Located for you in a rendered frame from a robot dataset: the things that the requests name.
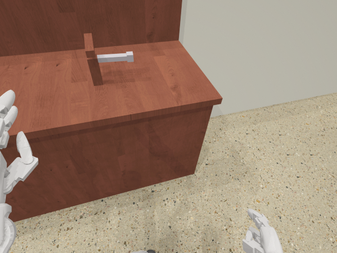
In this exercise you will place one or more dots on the robot left forearm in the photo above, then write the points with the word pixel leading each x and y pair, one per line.
pixel 7 228

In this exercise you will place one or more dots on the robot right hand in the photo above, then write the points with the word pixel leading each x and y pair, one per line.
pixel 265 241

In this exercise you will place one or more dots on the counter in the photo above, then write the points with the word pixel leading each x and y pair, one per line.
pixel 99 129

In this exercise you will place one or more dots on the robot left hand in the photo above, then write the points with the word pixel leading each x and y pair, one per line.
pixel 20 168

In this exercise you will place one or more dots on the tap lever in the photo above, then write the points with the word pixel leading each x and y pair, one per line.
pixel 128 56

